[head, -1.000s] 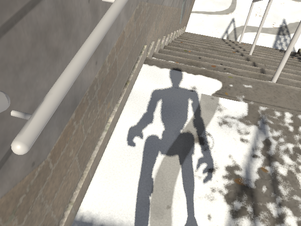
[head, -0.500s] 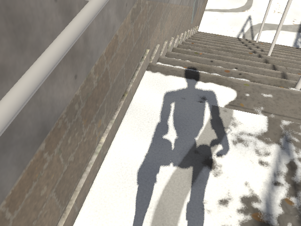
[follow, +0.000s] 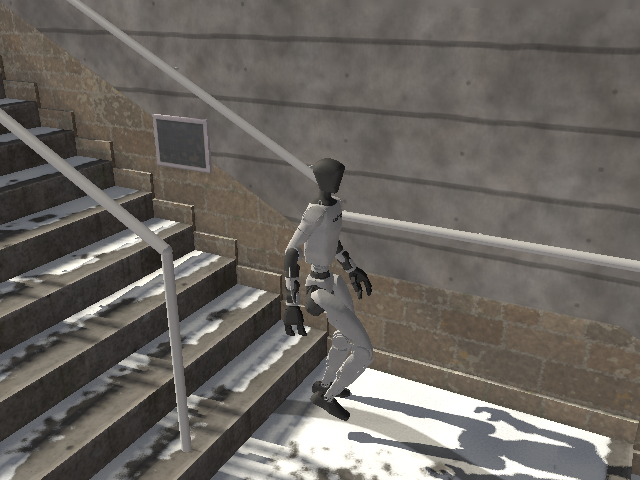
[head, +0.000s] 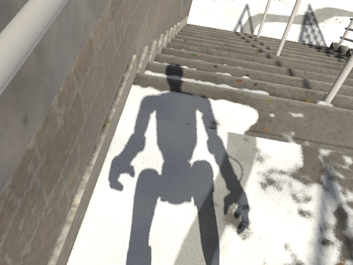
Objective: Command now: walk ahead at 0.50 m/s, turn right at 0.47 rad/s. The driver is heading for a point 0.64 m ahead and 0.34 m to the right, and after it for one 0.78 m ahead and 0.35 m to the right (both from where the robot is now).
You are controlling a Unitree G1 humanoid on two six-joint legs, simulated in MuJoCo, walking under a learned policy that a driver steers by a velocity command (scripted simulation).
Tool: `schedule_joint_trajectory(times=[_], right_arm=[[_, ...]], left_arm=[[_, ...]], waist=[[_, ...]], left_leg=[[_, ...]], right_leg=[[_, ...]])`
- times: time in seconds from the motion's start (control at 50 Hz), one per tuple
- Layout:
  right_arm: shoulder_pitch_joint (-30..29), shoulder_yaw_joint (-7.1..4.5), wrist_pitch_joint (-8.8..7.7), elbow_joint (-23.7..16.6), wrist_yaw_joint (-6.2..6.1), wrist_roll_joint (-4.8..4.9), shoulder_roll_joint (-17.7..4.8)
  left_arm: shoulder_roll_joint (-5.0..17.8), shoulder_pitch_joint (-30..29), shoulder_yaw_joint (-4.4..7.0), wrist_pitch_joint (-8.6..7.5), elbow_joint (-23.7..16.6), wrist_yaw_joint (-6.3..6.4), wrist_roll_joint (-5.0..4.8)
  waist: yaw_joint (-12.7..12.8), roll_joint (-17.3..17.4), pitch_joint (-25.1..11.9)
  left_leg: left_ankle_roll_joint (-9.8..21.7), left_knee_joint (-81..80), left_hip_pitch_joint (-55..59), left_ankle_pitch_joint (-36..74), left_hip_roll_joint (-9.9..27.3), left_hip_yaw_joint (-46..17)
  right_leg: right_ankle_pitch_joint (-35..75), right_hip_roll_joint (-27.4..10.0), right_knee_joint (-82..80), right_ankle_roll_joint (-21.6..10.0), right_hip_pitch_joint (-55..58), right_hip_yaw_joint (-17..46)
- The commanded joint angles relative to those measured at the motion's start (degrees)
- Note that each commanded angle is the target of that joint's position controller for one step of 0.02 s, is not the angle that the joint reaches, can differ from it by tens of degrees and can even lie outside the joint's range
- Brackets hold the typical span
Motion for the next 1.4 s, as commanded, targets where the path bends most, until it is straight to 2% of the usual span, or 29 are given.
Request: schedule_joint_trajectory(times=[0.02, 0.08, 0.2, 0.26, 0.3, 0.32, 0.34, 0.36, 0.38, 0.4, 0.44, 0.5, 0.66, 0.72, 0.76, 0.78, 0.8, 0.82, 0.84, 0.88, 0.92, 1.04, 1.18, 1.2, 1.22, 1.24, 1.28, 1.34, 1.4], right_arm=[[-1.7, -1.12, -1.59, -5.6, -2.59, 0.72, -8.8], [2.4, -2.72, -1.87, -4.7, -2.07, 1.61, -10.7], [4.7, -4.49, -0.31, -5.2, 0.12, 2.70, -12.9], [2.4, -6.28, 0.33, -5.5, 0.03, 4.22, -18.5], [2.6, -5.91, -0.52, -6.4, -0.41, 3.67, -17.7], [3.8, -3.02, -2.13, -12.1, 0.87, -0.02, -6.1], [3.7, -3.12, -5.58, -12.9, 2.25, 2.14, -9.7], [-4.3, -4.20, -7.06, -13.6, 2.30, 5.63, -12.4], [-9.1, -3.01, -7.09, -16.0, 2.14, 4.85, -9.1], [-10.1, -3.22, -6.85, -15.4, 1.79, 2.51, -10.1], [-6.3, -3.66, -5.08, -13.3, 2.36, 1.33, -10.4], [-11.5, -3.20, -4.00, -15.0, 2.84, 0.35, -9.0], [-29.8, -2.42, -4.13, -21.1, 4.21, 2.05, -6.6], [-26.2, -3.88, -4.48, -20.3, 3.85, 2.21, -10.6], [-13.8, -5.13, -4.66, -17.6, 3.29, 1.41, -13.5], [-4.4, -5.37, -4.17, -16.2, 3.13, 0.76, -15.7], [-4.0, -4.80, -4.06, -15.5, 4.06, -0.52, -15.3], [-8.0, -4.04, -3.39, -18.3, 4.03, 0.63, -10.3], [-11.6, -3.15, -2.64, -19.5, 3.45, 1.09, -7.3], [-14.0, -2.52, -1.09, -17.5, 2.54, 1.46, -6.7], [-15.3, -2.95, -0.93, -16.1, 1.83, 0.57, -8.3], [-16.1, -3.88, -0.41, -12.5, 1.02, 2.79, -10.6], [-15.0, -3.46, -0.46, -9.3, 1.64, 4.56, -12.7], [-11.9, -3.04, -0.57, -8.3, 1.92, 3.87, -10.9], [-7.5, -1.91, -0.55, -8.5, 2.29, 1.30, -8.0], [-4.4, -0.48, -0.08, -9.1, 2.88, 0.53, -5.2], [-12.1, -1.40, 2.04, -10.0, 2.50, 3.05, -9.6], [-9.0, -1.81, 4.14, -7.6, 1.65, 1.69, -9.0], [-9.1, -1.47, 4.35, -6.8, 1.65, 2.15, -7.2]], left_arm=[[-1.6, -1.0, -0.57, -0.47, -6.4, -2.33, -0.16], [-1.5, -5.9, -0.80, -1.20, -9.4, -3.66, 0.79], [0.3, -16.0, -1.23, -3.09, -16.2, -5.63, -2.43], [2.2, -9.9, 0.14, -2.26, -16.4, -5.70, -1.39], [8.8, 7.2, 4.25, -1.08, -12.3, -5.30, -2.15], [19.0, 7.4, 6.09, -0.57, -11.0, -4.17, -2.87], [16.5, 14.6, 4.90, -2.21, -11.4, -3.81, -0.12], [12.7, 16.2, 3.87, -3.84, -8.8, -4.38, 1.33], [11.2, 11.3, 3.45, -4.69, -8.2, -4.76, -0.08], [9.4, 5.0, 2.86, -5.18, -10.2, -5.08, -0.84], [7.7, 0.6, 2.26, -5.56, -10.8, -5.27, -0.04], [8.6, 2.7, 2.56, -5.71, -8.7, -3.94, -1.51], [7.1, 12.5, 2.76, -4.53, -2.0, -2.07, -1.74], [8.5, 10.4, 3.34, -4.22, -2.8, -1.28, -1.88], [7.4, 5.2, 2.56, -3.99, -5.3, -1.86, -1.07], [4.3, 4.2, 1.61, -3.78, -7.5, -2.01, 0.49], [1.5, 20.8, 0.65, -3.40, -5.6, -1.83, -1.76], [9.7, 20.4, 2.17, -2.79, -3.3, -1.50, -1.97], [11.9, 12.3, 2.82, -2.12, -5.0, -1.29, -1.81], [11.0, 8.6, 3.04, -1.48, -6.1, -0.41, -1.03], [7.3, 8.5, 2.67, -0.53, -6.8, -0.16, -2.34], [2.3, 0.5, 0.94, -0.14, -10.4, -0.35, -1.20], [4.9, -2.1, 1.42, -0.62, -11.2, -2.41, -0.54], [6.4, -0.3, 1.73, -0.89, -10.1, -2.44, -0.26], [11.4, 0.7, 2.70, -0.88, -10.6, -2.33, 0.42], [11.3, -0.3, 1.88, -0.41, -11.4, -2.48, 1.47], [7.5, -2.4, 0.64, -1.44, -10.1, -3.80, 1.92], [7.1, -7.7, 0.46, -2.17, -9.1, -4.05, 0.88], [5.2, -9.3, -0.08, -2.18, -7.4, -3.76, 1.59]], waist=[[1.4, 13.7, -2.1], [-0.4, 10.1, 1.0], [-3.9, 13.4, 6.2], [0.9, 12.3, 3.6], [10.9, 9.2, -6.7], [3.5, -13.2, -9.6], [5.5, -8.9, -27.1], [8.3, -1.9, -20.9], [5.1, -4.3, -11.2], [2.0, -0.4, -6.9], [-3.0, 1.8, -6.1], [-3.0, 2.7, -4.1], [4.1, -1.2, -0.6], [1.0, -3.4, -1.2], [-6.6, -3.2, -9.6], [-9.0, 4.4, -18.4], [-1.8, 26.6, -29.3], [-2.3, 17.3, -26.6], [-4.0, 12.6, -16.8], [-1.7, 5.7, -7.5], [-0.1, 10.0, -3.7], [-0.8, 9.3, -7.6], [0.8, 10.7, -6.4], [0.7, 7.8, -7.3], [-1.1, -2.0, -11.1], [-1.9, -11.9, -16.6], [0.1, -2.9, -11.8], [-2.8, -0.5, -8.4], [-3.2, -1.5, -7.8]], left_leg=[[9.1, -17.2, -2.3, 22.0, 15.2, -7.8], [7.6, -17.1, 7.5, 25.0, 16.4, -5.2], [5.4, -19.1, 15.5, 14.1, 15.6, 2.0], [4.9, -5.7, 14.3, 49.1, 16.2, 6.3], [2.4, 18.8, -0.8, 52.5, 13.6, 6.9], [-1.7, 47.1, -28.6, -9.2, 2.0, 4.2], [-1.6, 56.4, -32.6, -16.9, -1.8, -12.2], [-1.0, 54.4, -36.7, -9.7, -0.3, -15.4], [-0.2, 49.1, -38.6, -6.2, 0.9, -12.8], [0.1, 44.2, -33.3, -2.1, 2.7, -13.0], [0.6, 37.4, -22.6, 0.6, 4.4, -13.2], [-0.8, 28.3, -22.3, 4.3, 3.2, -10.7], [-0.6, -3.7, -10.3, 26.5, -5.1, -7.9], [1.7, -5.9, -7.6, 18.4, -5.0, -10.4], [5.2, -7.5, 8.8, 23.4, -1.4, -12.5], [7.9, -2.9, 26.4, 43.9, 8.1, -19.9], [20.7, -3.4, 41.9, 46.8, 25.1, -44.9], [19.4, -5.4, 35.9, 38.5, 24.2, -45.0], [17.3, -6.6, 27.4, 41.6, 20.7, -34.0], [14.0, -9.8, 13.4, 45.2, 15.7, -22.9], [12.1, -14.2, 5.5, 43.8, 11.8, -14.7], [12.9, -16.4, 7.5, 47.7, 11.9, -7.9], [8.5, -10.5, 6.8, 29.1, 9.7, -5.7], [6.0, -6.3, 4.5, 23.4, 7.5, -5.1], [1.6, 1.2, -2.2, 7.8, 3.7, -2.1], [-1.7, 9.9, -9.1, -15.8, 0.3, -3.4], [-2.5, 19.9, -12.5, -18.3, 1.1, -9.3], [-4.1, 21.2, -8.5, -10.1, 1.9, -10.6], [-5.1, 15.4, -3.0, -6.3, 1.3, -9.6]], right_leg=[[15.3, -2.9, -12.3, 0.7, 4.6, 1.4], [15.8, -3.1, -19.3, -1.4, -0.3, 0.2], [3.4, -3.8, -31.4, -4.3, 4.4, -8.3], [-6.1, 1.7, -36.3, -8.4, 20.2, -14.4], [-0.9, 5.6, -43.8, -13.9, 50.9, -10.4], [4.3, -9.1, -47.4, -22.6, 69.8, 18.7], [-2.7, -18.8, -59.2, -28.9, 77.7, 45.4], [-0.5, -17.0, -61.8, -24.6, 73.3, 39.0], [6.2, -15.5, -61.1, -22.4, 64.2, 29.6], [12.2, -13.0, -60.5, -20.1, 52.6, 23.6], [17.8, -10.1, -62.5, -19.1, 41.6, 17.6], [25.4, -7.6, -64.8, -19.4, 38.2, 11.8], [14.6, -3.3, -64.6, -13.6, 36.0, 11.0], [20.0, -6.0, -59.2, -12.7, 44.7, 16.0], [29.7, -2.6, -42.7, -9.6, 44.8, 14.0], [11.9, 2.8, -24.5, -7.4, 33.7, 9.5], [-32.3, 9.9, -5.4, -5.0, 17.9, 9.6], [-27.7, 3.9, 1.7, -3.8, 14.2, 10.4], [-23.1, 1.9, 2.1, -2.3, 11.6, 6.5], [-17.4, -1.4, -2.7, -0.8, 13.9, 1.7], [-13.7, -2.1, -7.8, -0.4, 17.8, -2.0], [-2.6, -3.4, -29.6, 0.2, 21.1, -4.0], [6.9, -1.4, -52.6, -3.6, 35.7, -7.8], [11.3, -1.5, -55.8, -5.1, 41.2, -7.2], [38.9, -10.6, -53.7, -8.0, 51.6, 1.9], [39.5, -20.7, -55.5, -17.3, 56.2, 13.4], [24.6, -18.7, -60.4, -19.3, 48.0, 13.3], [23.5, -15.0, -61.9, -16.8, 40.2, 6.7], [20.4, -12.2, -62.8, -16.6, 37.3, 2.5]])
